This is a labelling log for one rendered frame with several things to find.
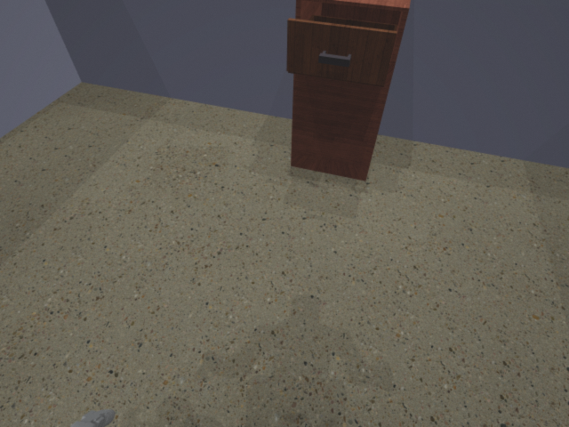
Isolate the robot left hand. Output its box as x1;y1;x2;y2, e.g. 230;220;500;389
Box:
70;409;116;427

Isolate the handle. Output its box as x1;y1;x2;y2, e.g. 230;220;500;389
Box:
318;51;351;67

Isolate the drawer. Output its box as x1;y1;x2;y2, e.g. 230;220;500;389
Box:
287;15;397;87

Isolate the cabinet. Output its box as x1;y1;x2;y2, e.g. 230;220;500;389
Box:
291;0;411;181

